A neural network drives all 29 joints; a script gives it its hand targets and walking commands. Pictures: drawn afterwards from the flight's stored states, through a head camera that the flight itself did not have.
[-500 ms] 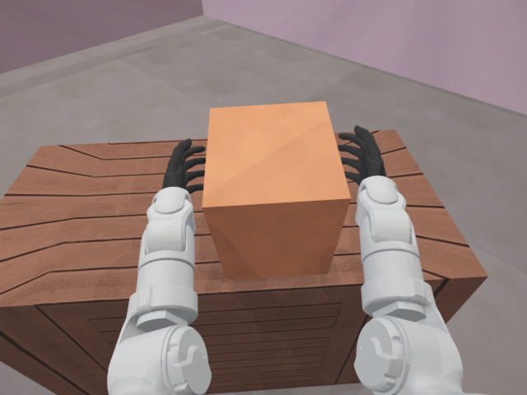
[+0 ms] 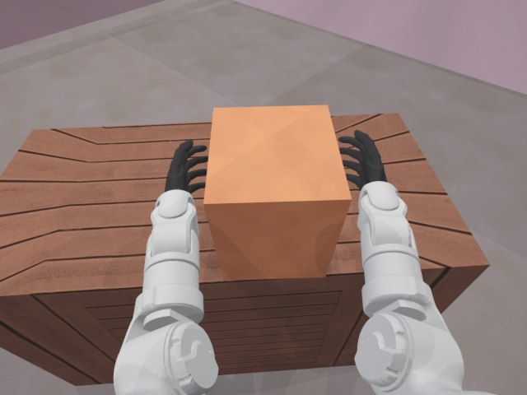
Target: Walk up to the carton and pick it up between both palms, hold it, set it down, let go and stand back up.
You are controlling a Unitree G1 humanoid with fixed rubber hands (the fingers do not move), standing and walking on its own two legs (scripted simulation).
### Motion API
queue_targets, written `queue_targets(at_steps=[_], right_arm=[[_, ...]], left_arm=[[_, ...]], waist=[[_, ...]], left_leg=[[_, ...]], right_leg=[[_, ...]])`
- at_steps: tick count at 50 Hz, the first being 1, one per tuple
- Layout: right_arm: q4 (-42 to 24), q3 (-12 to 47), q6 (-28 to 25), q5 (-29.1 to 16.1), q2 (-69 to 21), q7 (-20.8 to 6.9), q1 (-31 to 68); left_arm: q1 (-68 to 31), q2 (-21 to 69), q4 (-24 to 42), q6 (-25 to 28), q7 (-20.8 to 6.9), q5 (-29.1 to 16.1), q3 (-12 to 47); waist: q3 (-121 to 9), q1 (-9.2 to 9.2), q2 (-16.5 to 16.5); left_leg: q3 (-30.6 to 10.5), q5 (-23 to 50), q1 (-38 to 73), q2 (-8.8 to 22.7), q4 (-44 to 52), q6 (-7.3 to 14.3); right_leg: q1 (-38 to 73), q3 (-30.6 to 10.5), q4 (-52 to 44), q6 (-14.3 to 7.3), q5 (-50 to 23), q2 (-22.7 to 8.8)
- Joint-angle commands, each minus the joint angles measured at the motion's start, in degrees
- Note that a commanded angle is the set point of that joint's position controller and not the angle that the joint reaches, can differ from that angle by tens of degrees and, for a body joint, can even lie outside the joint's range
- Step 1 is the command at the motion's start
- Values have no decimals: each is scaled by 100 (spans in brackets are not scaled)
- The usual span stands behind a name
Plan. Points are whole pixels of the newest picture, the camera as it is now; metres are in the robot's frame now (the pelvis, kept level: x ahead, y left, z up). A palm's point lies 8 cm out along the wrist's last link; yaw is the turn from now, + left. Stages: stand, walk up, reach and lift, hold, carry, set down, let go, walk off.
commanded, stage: set down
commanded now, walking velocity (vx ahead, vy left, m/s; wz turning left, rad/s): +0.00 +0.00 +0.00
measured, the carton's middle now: (272, 197) +0.47 +0.01 +0.03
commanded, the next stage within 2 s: none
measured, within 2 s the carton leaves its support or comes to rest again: rests again in 0.12 s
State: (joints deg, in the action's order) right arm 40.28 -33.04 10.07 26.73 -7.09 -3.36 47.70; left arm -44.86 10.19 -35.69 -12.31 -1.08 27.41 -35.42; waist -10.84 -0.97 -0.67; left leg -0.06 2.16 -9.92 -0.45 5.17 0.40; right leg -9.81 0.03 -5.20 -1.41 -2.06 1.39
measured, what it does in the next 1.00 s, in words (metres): stands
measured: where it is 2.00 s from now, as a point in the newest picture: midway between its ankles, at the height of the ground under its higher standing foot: outside the picture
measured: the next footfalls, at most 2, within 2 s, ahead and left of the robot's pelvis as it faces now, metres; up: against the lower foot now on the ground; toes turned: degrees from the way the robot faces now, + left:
none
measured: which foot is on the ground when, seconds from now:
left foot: down 0.00-1.00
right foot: down 0.00-1.00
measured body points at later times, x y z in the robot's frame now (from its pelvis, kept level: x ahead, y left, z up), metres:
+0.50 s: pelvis +0.01 +0.00 +0.00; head +0.06 -0.01 +0.45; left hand +0.44 +0.15 +0.10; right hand +0.46 -0.14 +0.11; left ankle -0.03 +0.11 -0.75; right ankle -0.03 -0.10 -0.75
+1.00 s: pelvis +0.02 +0.00 +0.00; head +0.06 -0.01 +0.45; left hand +0.44 +0.16 +0.10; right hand +0.46 -0.14 +0.11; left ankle -0.03 +0.11 -0.75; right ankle -0.03 -0.10 -0.75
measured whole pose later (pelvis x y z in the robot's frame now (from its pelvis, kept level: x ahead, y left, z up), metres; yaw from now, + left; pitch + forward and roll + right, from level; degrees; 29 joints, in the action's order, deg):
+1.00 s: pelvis +0.02 +0.00 +0.00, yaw -1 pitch +14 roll +0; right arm 41.4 -31.6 2.9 25.6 -6.1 -3.7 45.8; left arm -42.3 10.8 -35.5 -4.9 -1.4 26.6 -35.2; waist -9.8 -1.9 -0.2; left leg 0.9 0.7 -9.3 -0.2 5.2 0.2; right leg -9.4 -0.2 -5.2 -1.6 -0.8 1.7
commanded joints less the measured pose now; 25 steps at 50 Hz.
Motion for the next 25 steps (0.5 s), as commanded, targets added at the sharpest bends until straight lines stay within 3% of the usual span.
queue_targets(at_steps=[1, 2, 4, 8, 11, 15, 19, 25], right_arm=[[-7, 1612, -436, -210, -2224, -735, 3121], [47, 1582, -468, -234, -2202, -716, 3078], [55, 1602, -522, -256, -2201, -672, 3073], [178, 1753, -634, -332, -2294, -620, 3044], [305, 1759, -682, -224, -2350, -593, 2927], [431, 1766, -754, -158, -2453, -597, 2650], [484, 1760, -758, -101, -2442, -617, 2383], [445, 1825, -680, -163, -2425, -704, 2274]], left_arm=[[-3195, 2026, -18, 481, -781, -175, 1634], [-3218, 2030, -41, 514, -778, -188, 1653], [-3195, 1974, -69, 583, -771, -227, 1610], [-3200, 2054, -168, 706, -758, -235, 1727], [-3036, 2162, -332, 747, -768, -201, 1688], [-2750, 2285, -556, 806, -807, -119, 1663], [-2584, 2222, -526, 840, -803, -110, 1675], [-2351, 2267, -496, 748, -800, -160, 1706]], waist=[[-2720, -93, 129], [-2632, -115, 59], [-2692, -61, 232], [-2926, -130, 78], [-3029, -82, 286], [-2777, -94, 126], [-2608, -36, 242], [-2293, -134, 205]], left_leg=[[158, 1877, 1311, -139, -142, -21], [188, 1856, 1200, -124, -155, -33], [188, 1712, 1093, -135, -131, -3], [225, 2047, 983, -138, -126, -5], [204, 2115, 952, -157, -76, 27], [238, 2167, 811, -197, -4, 27], [219, 2168, 803, -187, 32, 8], [201, 2132, 770, -168, 22, -8]], right_leg=[[1056, 179, 59, 105, -1597, 98], [1038, 165, 59, 136, -1587, 77], [993, 178, 77, 160, -1579, 83], [1087, 164, 176, 198, -1982, 78], [1171, 172, 198, 246, -2217, 86], [1277, 145, 228, 258, -2474, 67], [1241, 165, 221, 266, -2493, 99], [1150, 116, 212, 252, -2244, 116]])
